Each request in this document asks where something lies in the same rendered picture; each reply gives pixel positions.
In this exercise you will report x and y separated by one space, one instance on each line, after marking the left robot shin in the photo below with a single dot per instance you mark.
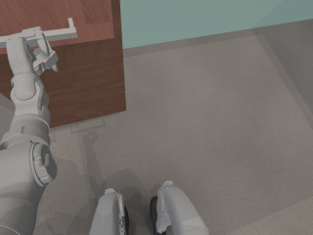
121 221

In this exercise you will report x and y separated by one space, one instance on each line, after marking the left robot hand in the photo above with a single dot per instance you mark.
21 58

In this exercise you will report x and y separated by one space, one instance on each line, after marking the cabinet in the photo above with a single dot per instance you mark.
89 82

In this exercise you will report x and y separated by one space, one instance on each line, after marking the handle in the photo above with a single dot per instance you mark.
51 35

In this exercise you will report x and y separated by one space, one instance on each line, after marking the drawer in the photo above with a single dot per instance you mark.
92 19

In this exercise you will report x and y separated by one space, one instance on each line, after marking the right robot thigh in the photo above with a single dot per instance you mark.
184 217

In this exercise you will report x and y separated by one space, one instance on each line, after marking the robot left forearm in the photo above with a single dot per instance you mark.
32 119

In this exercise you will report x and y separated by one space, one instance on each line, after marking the left robot upper arm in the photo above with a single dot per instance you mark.
25 171

